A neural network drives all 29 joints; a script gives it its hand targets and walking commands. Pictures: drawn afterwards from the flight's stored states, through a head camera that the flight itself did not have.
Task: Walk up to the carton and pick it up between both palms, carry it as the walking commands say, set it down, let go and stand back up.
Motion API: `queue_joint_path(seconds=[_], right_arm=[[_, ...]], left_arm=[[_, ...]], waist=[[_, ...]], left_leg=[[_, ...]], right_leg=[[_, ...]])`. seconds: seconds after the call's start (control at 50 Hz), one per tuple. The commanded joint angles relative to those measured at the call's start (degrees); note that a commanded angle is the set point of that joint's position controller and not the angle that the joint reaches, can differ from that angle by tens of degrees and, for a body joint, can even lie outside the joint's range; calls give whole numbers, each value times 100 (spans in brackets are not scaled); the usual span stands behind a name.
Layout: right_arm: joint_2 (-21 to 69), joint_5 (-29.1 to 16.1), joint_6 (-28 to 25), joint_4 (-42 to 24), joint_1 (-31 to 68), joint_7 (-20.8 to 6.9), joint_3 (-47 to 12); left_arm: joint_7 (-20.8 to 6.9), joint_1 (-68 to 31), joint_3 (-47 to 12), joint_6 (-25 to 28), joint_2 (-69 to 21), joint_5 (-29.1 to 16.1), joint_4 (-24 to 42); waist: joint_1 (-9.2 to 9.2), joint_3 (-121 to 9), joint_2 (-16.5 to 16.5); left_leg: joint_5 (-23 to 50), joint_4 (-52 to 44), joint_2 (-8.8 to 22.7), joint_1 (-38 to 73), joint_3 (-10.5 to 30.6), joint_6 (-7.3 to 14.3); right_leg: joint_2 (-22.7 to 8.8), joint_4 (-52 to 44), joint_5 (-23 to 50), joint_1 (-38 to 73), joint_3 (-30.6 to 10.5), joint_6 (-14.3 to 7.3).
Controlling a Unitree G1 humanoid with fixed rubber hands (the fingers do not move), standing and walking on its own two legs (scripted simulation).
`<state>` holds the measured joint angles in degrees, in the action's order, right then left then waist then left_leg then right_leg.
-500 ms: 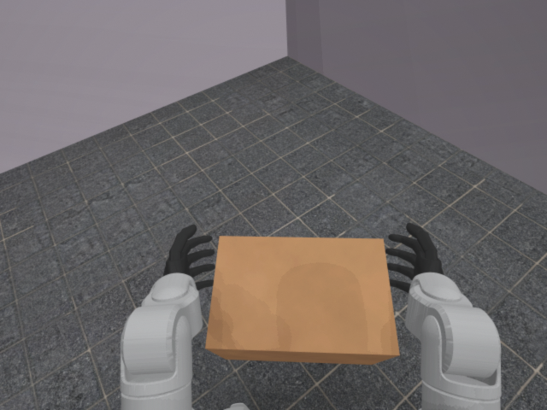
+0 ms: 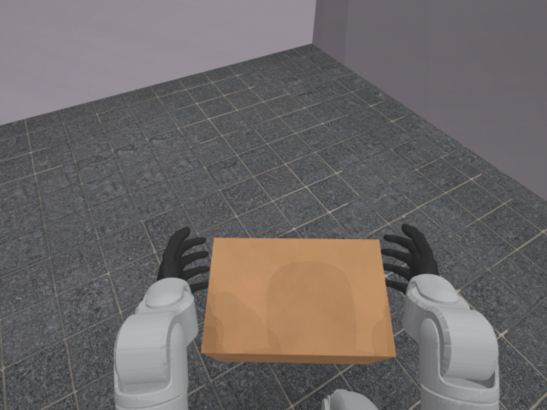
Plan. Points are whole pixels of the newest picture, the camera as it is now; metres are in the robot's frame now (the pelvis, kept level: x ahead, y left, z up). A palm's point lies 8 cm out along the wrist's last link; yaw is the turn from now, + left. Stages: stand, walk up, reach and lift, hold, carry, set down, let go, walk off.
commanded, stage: carry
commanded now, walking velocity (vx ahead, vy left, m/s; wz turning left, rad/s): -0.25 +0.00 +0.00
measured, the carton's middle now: (294, 304) +0.27 +0.01 +0.00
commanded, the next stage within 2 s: none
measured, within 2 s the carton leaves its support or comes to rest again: neither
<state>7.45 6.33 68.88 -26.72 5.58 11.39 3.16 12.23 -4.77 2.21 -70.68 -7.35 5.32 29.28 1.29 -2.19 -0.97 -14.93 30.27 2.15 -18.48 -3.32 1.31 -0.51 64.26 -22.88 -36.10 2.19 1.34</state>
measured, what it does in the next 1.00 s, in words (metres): walks backwards: right foot, then left foot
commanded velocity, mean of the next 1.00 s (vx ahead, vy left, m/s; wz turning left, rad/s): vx -0.21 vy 0.00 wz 0.00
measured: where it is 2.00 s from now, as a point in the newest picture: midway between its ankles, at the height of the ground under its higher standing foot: outside the picture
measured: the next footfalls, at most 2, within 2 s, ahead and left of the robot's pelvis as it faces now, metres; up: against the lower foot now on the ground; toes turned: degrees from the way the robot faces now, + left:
right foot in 0.22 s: -0.10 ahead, -0.14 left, +0.00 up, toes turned -8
left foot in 0.60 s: -0.27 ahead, +0.08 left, +0.00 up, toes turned +5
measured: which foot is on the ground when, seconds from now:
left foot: down 0.00-0.22, up 0.24-0.58, down 0.60-0.98, up 1.00-1.00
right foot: up 0.00-0.20, down 0.22-0.60, up 0.62-0.96, down 0.98-1.00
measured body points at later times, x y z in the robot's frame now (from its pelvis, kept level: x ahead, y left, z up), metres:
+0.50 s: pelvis -0.21 -0.04 +0.00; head -0.19 -0.06 +0.45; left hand +0.07 +0.09 +0.10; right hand +0.06 -0.22 +0.09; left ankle -0.25 +0.08 -0.69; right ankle -0.14 -0.14 -0.74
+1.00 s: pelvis -0.41 -0.06 -0.01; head -0.40 -0.08 +0.44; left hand -0.13 +0.08 +0.09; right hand -0.14 -0.24 +0.08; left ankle -0.31 +0.08 -0.73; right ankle -0.45 -0.17 -0.74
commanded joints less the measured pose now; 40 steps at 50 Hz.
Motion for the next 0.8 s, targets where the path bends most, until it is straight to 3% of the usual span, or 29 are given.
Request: queue_joint_path(seconds=[0.0, 0.1, 0.16, 0.18, 0.2, 0.22, 0.24, 0.26, 0.28, 0.3, 0.36, 0.46, 0.5, 0.54, 0.56, 0.58, 0.6, 0.62, 0.64, 0.66, 0.68, 0.72, 0.78], right_arm=[[5575, -2087, 27, -342, 1793, -1508, -3299], [5348, -2057, 144, -259, 1747, -1459, -3310], [5433, -2140, 181, -261, 1773, -1422, -3446], [5439, -2169, 186, -269, 1770, -1406, -3505], [5462, -2191, 186, -277, 1838, -1386, -3555], [5510, -2156, 193, -389, 1877, -1378, -3592], [5518, -2252, 195, -609, 2215, -1415, -3755], [5826, -2427, 142, -658, 2489, -1468, -3885], [6017, -2545, 93, -741, 2683, -1493, -4015], [6079, -2563, 67, -749, 2722, -1499, -4074], [5868, -2539, 104, -700, 2554, -1444, -4053], [5599, -2364, 254, -378, 2120, -1355, -3845], [5582, -2326, 287, -204, 1982, -1370, -3716], [5671, -2323, 276, -105, 1903, -1401, -3629], [5695, -2324, 260, -65, 1921, -1415, -3585], [5704, -2310, 247, 2, 1913, -1432, -3529], [5682, -2275, 225, 42, 1888, -1462, -3498], [5851, -2249, 134, -100, 1980, -1503, -3490], [5930, -2284, 121, -254, 2068, -1542, -3544], [5951, -2297, 94, -385, 2146, -1560, -3547], [5919, -2257, 65, -411, 2098, -1560, -3480], [5771, -2153, 33, -397, 1890, -1520, -3375], [5529, -2052, 67, -356, 1784, -1481, -3284]], left_arm=[[-1587, -2499, -3907, 115, -5764, -2387, 405], [-1507, -2129, -3717, -23, -5498, -2232, 95], [-1515, -1937, -3565, -33, -5500, -2165, -36], [-1526, -1896, -3504, -31, -5480, -2143, -73], [-1548, -1846, -3402, -27, -5412, -2104, -123], [-1565, -1809, -3351, 24, -5347, -2077, -188], [-1578, -1904, -3372, 101, -5542, -2109, -114], [-1608, -2116, -3384, 153, -5727, -2166, 88], [-1626, -2159, -3355, 211, -5787, -2129, 203], [-1626, -2162, -3341, 247, -5805, -2082, 254], [-1596, -1968, -3256, 238, -5606, -1983, 266], [-1556, -1831, -3227, 86, -5297, -1995, 118], [-1548, -1827, -3269, 44, -5316, -1991, 44], [-1543, -1922, -3370, 47, -5414, -2028, 68], [-1538, -1975, -3420, 53, -5429, -2042, 84], [-1525, -2012, -3477, 61, -5465, -2045, 68], [-1529, -1981, -3522, 70, -5522, -2045, 61], [-1579, -2397, -3700, 90, -5619, -2195, 465], [-1589, -2612, -3749, 122, -5785, -2230, 543], [-1615, -2739, -3804, 142, -5945, -2317, 615], [-1630, -2731, -3867, 146, -6032, -2376, 559], [-1628, -2622, -3932, 131, -5943, -2443, 508], [-1588, -2433, -3870, 56, -5685, -2384, 384]], waist=[[-228, -1418, 946], [-264, -1557, 1431], [-191, -1744, 1250], [-211, -1708, 986], [-235, -1646, 308], [-239, -1600, -1219], [-135, -1435, -1939], [-142, -1261, -1266], [-108, -1182, -700], [-101, -1135, -592], [-105, -1215, -705], [-137, -1488, -1263], [-151, -1626, -1238], [-219, -1751, -907], [-182, -1766, -604], [-126, -1656, -112], [-92, -1474, 766], [-186, -1155, 1923], [-198, -909, 1578], [-151, -906, 1013], [-153, -995, 762], [-189, -1281, 850], [-238, -1454, 1017]], left_leg=[[3744, -360, 1416, 953, 637, 830], [3217, -694, 1496, 1017, 1208, 879], [2929, -446, 1369, 826, 1059, 644], [2379, -305, 1219, 397, 933, 392], [1545, 136, 960, -304, 721, 148], [-44, 839, 397, -1574, 159, -158], [-1587, 2113, -22, -1759, -123, -272], [-1605, 3141, -92, -1509, 374, -232], [-1288, 3722, -92, -1343, 493, -237], [-1055, 4022, -95, -1331, 506, -282], [-1019, 3706, -226, -1411, 275, -418], [-1570, 1826, -325, -922, -36, -303], [-1458, 1000, -326, -588, -70, -237], [-778, -316, -307, 108, -262, -230], [-370, -935, -101, 628, -143, -221], [-204, -1218, 271, 1141, 263, -157], [-90, -1391, 1017, 1220, 1095, 111], [832, -1435, 1999, 377, 1898, 685], [2139, -1389, 2255, 15, 1720, 967], [2547, -1177, 2004, -109, 1315, 975], [2740, -988, 1727, -9, 916, 899], [3526, -548, 1498, 599, 611, 839], [3853, -349, 1450, 1017, 793, 818]], right_leg=[[-28, 421, -280, 71, -192, 119], [53, -1701, -624, 801, 317, 109], [73, -3614, 151, 1737, 597, 73], [-151, -4278, 534, 2199, 435, 33], [-695, -4634, 937, 2761, -184, -21], [-2005, -4368, 3538, 3336, -1491, -523], [-2605, -4367, 4779, 2741, -1729, -1192], [-2321, -4264, 4975, 2288, -1278, -1205], [-2036, -4271, 4170, 1954, -813, -1107], [-1806, -4281, 3465, 1816, -526, -1043], [-1477, -4137, 2774, 2183, -424, -948], [-1661, -4396, 3171, 2762, -1127, -1065], [-1706, -4439, 3233, 2882, -1253, -1095], [-1573, -4303, 2822, 2691, -1084, -914], [-1420, -4196, 2320, 2330, -953, -674], [-1194, -3987, 1594, 1747, -747, -429], [-802, -3552, 1004, 1080, -328, -156], [-409, -2392, -46, 683, 312, 22], [-289, -1087, -433, 591, 182, 8], [-239, -314, -387, 615, -156, -5], [-147, 232, -238, 495, -284, -8], [-110, 629, -150, 130, -301, 51], [-54, -108, -412, 217, -102, 153]])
